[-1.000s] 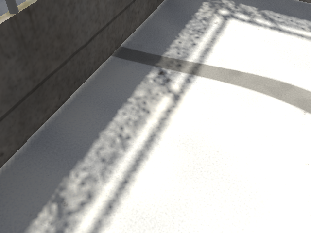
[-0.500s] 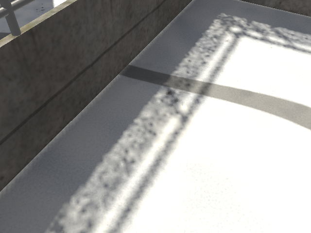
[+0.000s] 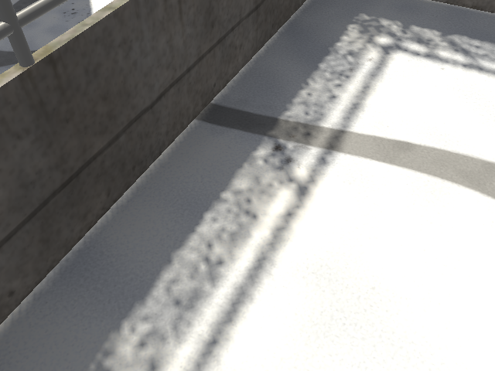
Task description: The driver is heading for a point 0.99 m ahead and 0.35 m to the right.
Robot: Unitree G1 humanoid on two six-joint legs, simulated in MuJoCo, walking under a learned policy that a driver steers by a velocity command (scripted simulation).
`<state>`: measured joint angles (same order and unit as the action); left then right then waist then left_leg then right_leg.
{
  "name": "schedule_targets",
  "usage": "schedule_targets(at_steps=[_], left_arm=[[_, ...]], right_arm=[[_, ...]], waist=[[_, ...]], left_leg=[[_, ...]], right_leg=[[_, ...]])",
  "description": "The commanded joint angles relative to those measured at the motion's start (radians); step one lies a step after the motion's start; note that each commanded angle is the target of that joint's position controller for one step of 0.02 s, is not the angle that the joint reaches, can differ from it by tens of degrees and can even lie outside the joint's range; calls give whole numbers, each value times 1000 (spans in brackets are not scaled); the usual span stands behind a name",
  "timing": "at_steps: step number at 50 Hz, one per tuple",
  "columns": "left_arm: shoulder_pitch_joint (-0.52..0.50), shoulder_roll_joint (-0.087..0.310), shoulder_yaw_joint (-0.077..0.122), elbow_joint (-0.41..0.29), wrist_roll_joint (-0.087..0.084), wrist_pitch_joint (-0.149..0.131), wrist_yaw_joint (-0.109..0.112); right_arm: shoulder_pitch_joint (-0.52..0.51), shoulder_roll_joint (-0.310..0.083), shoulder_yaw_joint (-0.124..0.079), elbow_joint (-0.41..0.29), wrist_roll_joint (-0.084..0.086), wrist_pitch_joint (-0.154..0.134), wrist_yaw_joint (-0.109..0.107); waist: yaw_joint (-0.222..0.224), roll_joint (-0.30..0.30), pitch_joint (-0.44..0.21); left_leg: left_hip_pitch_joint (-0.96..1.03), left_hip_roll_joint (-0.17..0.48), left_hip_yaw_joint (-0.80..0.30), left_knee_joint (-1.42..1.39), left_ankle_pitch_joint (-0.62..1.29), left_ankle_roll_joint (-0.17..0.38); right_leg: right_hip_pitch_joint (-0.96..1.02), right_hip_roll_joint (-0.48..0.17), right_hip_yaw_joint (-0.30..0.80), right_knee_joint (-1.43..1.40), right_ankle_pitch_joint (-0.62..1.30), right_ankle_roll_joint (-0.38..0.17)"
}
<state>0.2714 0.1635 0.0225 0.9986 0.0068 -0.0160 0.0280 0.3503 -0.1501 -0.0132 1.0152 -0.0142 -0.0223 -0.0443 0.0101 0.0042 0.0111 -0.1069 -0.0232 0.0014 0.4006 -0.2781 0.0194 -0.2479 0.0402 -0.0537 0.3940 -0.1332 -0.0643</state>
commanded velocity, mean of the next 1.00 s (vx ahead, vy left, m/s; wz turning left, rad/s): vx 0.35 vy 0.00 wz -0.09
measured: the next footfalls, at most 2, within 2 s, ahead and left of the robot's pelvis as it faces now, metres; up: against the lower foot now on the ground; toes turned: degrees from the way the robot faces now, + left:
right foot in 0.38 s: +0.15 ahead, -0.11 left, +0.00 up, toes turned -3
left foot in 0.88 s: +0.51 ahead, +0.05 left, +0.00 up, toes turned -1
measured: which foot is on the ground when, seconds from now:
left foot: down 0.00-0.40, up 0.42-0.86, down 0.88-1.00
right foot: down 0.00-0.22, up 0.24-0.36, down 0.38-0.88, up 0.90-1.00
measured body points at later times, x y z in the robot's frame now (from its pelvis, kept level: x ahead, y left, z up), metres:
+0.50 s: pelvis +0.12 -0.04 +0.00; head +0.13 -0.05 +0.44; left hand +0.16 +0.22 -0.14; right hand +0.09 -0.29 -0.16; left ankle +0.02 +0.08 -0.67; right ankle +0.11 -0.11 -0.74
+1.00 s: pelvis +0.39 -0.02 -0.01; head +0.42 -0.01 +0.44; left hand +0.40 +0.23 -0.16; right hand +0.49 -0.28 -0.14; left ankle +0.47 +0.05 -0.74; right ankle +0.25 -0.12 -0.64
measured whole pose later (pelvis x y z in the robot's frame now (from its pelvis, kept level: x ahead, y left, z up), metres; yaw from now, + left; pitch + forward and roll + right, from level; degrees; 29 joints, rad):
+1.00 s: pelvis +0.39 -0.02 -0.01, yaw -8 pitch +0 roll +1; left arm 0.38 0.20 0.05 1.02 0.01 -0.06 0.00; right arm 0.13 -0.20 -0.06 0.91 -0.03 -0.08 0.00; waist 0.03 -0.03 0.06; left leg -0.34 -0.02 0.15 0.50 -0.17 0.07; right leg -0.32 0.00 0.01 1.18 -0.33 -0.11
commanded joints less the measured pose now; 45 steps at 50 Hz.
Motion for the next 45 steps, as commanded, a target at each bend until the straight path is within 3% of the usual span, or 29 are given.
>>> schedule_targets(at_steps=[1, 3, 5, 8, 10, 11, 12, 13, 16, 18, 19, 20, 21, 22, 23, 24, 25, 26, 28, 30, 35, 39, 41, 42, 43, 44, 45], left_arm=[[45, 81, 13, -7, 0, -6, 4], [47, 74, 10, 7, 0, -5, 6], [55, 86, 16, 20, -2, 1, 4], [36, 103, 27, 5, -4, 6, -7], [-22, 74, 22, -24, -4, -8, -18], [-75, 57, 20, -48, 2, -19, -26], [-118, 53, 20, -71, 14, -30, -33], [-134, 77, 27, -84, 22, -40, -37], [-106, 95, 42, -104, 6, -59, -51], [-14, 72, 44, -79, -3, -63, -57], [107, 77, 55, -34, -4, -63, -53], [265, 140, 79, 9, 8, -67, -40], [407, 254, 106, 28, 21, -67, -28], [379, 206, 88, 40, 18, -54, -27], [243, 181, 75, 3, 21, -49, -26], [162, 155, 65, -22, 16, -54, -29], [123, 143, 57, -32, 12, -61, -29], [116, 118, 46, -28, 9, -70, -27], [165, 105, 34, -2, 7, -82, -22], [217, 111, 29, 22, 5, -88, -19], [258, 105, 14, 42, 7, -93, -18], [271, 134, 17, 59, 7, -91, -8], [233, 153, 21, 51, 12, -89, -6], [219, 165, 25, 50, 14, -88, -6], [201, 169, 27, 45, 12, -84, -10], [208, 135, 19, 24, 3, -85, -17], [341, -3, -4, 5, -34, -77, -21]], right_arm=[[68, -71, -11, 2, 1, -4, -5], [67, -66, -10, 15, 1, -2, -6], [93, -73, -15, 31, -5, 0, -2], [105, -86, -20, 20, -8, 0, 5], [156, -101, -25, 29, -3, -12, 6], [203, -132, -37, 44, 0, -19, 5], [213, -169, -52, 55, 0, -24, 4], [205, -174, -58, 55, -4, -29, 4], [170, -155, -60, 58, -12, -45, 10], [96, -161, -63, 44, -1, -48, 15], [58, -157, -61, 33, 0, -51, 19], [37, -136, -52, 20, -2, -59, 25], [42, -66, -33, -22, 4, -65, 32], [-6, -129, -51, -38, -24, -63, 39], [-38, -116, -51, -50, -25, -60, 47], [-41, -95, -44, -44, -19, -62, 58], [-36, -82, -44, -43, -17, -62, 65], [-21, -84, -46, -38, -26, -53, 69], [-26, -90, -50, -39, -28, -36, 77], [-101, -89, -50, -66, -25, -26, 79], [-354, -67, -32, -162, -12, -27, 87], [-416, -96, -36, -205, -3, -28, 77], [-342, -122, -48, -193, -3, -37, 64], [-245, -143, -59, -166, -2, -44, 54], [-86, -168, -73, -118, -6, -55, 43], [71, -238, -95, -92, -33, -66, 28], [125, -330, -113, -102, -62, -68, 30]], waist=[[3, 3, 41], [3, 4, 44], [-3, -4, 38], [-16, -1, 144], [-51, 53, 174], [-78, 115, 171], [-85, 168, 193], [-85, 153, 204], [-39, 122, 183], [29, 104, 156], [87, 69, 116], [157, -52, 45], [189, -318, -25], [147, -228, 18], [72, -89, 90], [41, -12, 114], [10, -2, 112], [-8, -22, 105], [-16, -58, 87], [-12, -62, 97], [26, -75, 136], [16, -75, 133], [-28, -78, 86], [-67, -84, 32], [-135, -64, -53], [-182, -3, -168], [-111, 195, -322]], left_leg=[[-89, 103, -96, -85, 110, 44], [-84, 103, -94, -86, 117, 43], [-82, 72, -75, -69, -91, 58], [-144, 80, -127, -67, -381, 112], [-67, 139, -231, -133, -415, 154], [24, 208, -333, -214, -435, 187], [82, 293, -418, -276, -417, 223], [95, 337, -445, -285, -354, 245], [112, 324, -356, -237, -122, 225], [-40, 249, -229, -169, -33, 175], [-175, 191, -152, -73, 82, 140], [-328, 114, -49, 164, 173, 98], [-532, -19, 84, 533, -53, 41], [-601, -15, -5, 715, -224, 60], [-626, 55, -40, 783, -142, 79], [-596, 86, -46, 768, -53, 83], [-562, 106, -38, 732, 1, 80], [-537, 117, -25, 700, 26, 70], [-542, 110, 11, 676, 61, 52], [-599, 111, 37, 636, 98, 36], [-536, 75, 97, 336, 248, 19], [-464, 46, 86, 211, 258, 46], [-349, 10, 87, 175, 188, 73], [-234, -17, 91, 157, 145, 87], [-31, -22, 89, 88, 165, 105], [223, 149, -86, 65, 30, 141], [499, 475, -556, -1, -86, 253]], right_leg=[[74, -125, 148, -67, 36, -11], [78, -126, 146, -66, 47, -10], [61, -97, 139, -57, -183, -25], [-83, -94, 173, -51, -517, -66], [-197, -69, 148, 32, -453, -61], [-280, -27, 79, 133, -347, -41], [-348, -14, -4, 220, -234, -25], [-379, -43, -3, 268, -215, -26], [-335, -73, 14, 260, -246, -30], [-70, -23, -38, 132, -155, -31], [167, 19, -45, 81, -134, -35], [405, -73, 100, 15, -216, -65], [535, -349, 554, -184, -479, -157], [433, -421, 724, -254, -453, -199], [335, -403, 609, -231, -444, -187], [251, -364, 507, -245, -351, -167], [206, -324, 422, -267, -288, -145], [191, -288, 349, -276, -194, -127], [213, -254, 253, -267, 14, -121], [235, -243, 194, -262, 178, -126], [179, -200, 108, -274, 360, -117], [258, -241, 147, -231, 495, -126], [299, -243, 142, -119, 712, -112], [304, -231, 138, -3, 809, -100], [245, -194, 116, 188, 762, -84], [62, -145, 97, 453, 479, -74], [-271, 8, 32, 829, -280, -36]])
